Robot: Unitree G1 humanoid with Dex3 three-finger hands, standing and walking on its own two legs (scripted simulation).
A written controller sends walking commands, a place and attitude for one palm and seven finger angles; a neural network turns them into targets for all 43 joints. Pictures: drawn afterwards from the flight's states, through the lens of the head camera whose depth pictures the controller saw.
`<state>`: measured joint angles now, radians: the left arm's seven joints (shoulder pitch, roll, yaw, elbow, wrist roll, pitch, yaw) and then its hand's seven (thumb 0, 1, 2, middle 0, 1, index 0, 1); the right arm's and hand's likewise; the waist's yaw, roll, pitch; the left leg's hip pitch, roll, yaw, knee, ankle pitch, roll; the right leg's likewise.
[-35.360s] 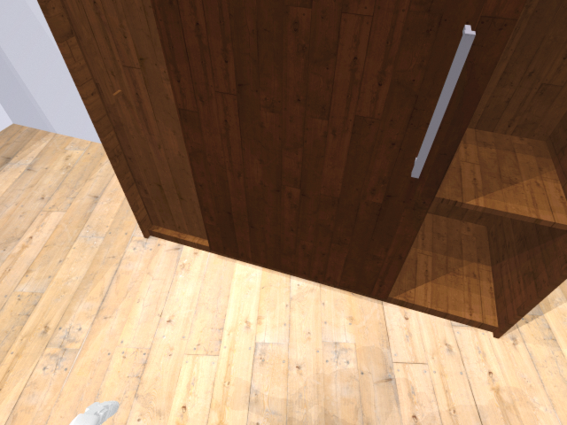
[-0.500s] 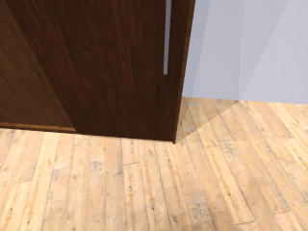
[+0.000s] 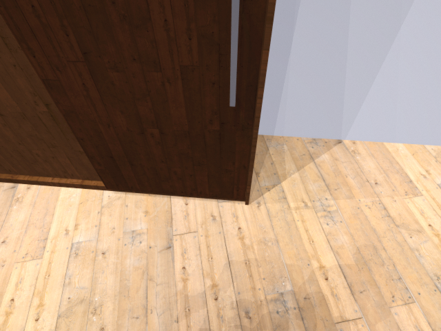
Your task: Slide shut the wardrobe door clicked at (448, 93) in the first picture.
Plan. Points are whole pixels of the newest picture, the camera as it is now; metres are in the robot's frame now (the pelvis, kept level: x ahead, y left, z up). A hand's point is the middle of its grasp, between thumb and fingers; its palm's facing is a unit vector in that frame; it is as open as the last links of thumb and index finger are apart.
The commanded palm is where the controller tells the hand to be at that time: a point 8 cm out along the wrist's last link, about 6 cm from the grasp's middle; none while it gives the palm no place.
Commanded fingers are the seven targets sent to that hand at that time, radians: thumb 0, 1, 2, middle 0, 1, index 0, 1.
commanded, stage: look to check the result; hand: left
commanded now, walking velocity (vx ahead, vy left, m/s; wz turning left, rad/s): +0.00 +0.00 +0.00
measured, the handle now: (234, 53) +0.79 +0.01 +0.09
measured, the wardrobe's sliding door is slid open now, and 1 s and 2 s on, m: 0.00 0.00 0.00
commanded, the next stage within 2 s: stand and wait in 0.26 s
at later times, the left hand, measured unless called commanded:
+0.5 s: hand out of the picture +0.09 +0.21 -0.16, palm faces -0.01 -0.96 -0.28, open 7.4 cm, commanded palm none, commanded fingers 0.00 0.90 0.90 -0.20 -0.30 -0.20 -0.30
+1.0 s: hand out of the picture +0.11 +0.22 -0.16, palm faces -0.01 -0.95 -0.31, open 7.4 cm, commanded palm none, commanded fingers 0.00 0.90 0.90 -0.20 -0.30 -0.20 -0.30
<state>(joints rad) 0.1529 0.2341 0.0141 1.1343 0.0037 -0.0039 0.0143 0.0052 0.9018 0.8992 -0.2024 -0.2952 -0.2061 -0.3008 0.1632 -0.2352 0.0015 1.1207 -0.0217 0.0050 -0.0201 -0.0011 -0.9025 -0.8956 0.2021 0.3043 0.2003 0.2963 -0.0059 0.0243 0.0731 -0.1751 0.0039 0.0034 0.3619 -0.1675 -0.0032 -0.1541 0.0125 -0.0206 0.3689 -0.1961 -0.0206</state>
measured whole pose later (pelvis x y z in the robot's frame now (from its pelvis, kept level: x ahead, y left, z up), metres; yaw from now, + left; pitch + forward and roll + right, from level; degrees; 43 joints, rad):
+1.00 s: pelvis +0.03 -0.01 +0.00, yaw -1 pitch -1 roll +0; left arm 0.11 0.28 0.02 1.12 0.00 -0.01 0.01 0.01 0.90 0.90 -0.20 -0.30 -0.21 -0.30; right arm 0.12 -0.29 0.00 1.12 -0.02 0.00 -0.02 0.00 -0.90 -0.90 0.20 0.30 0.20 0.30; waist -0.01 0.02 0.07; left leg -0.10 0.02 0.01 0.31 -0.19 -0.02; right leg -0.08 0.03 -0.01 0.31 -0.21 -0.03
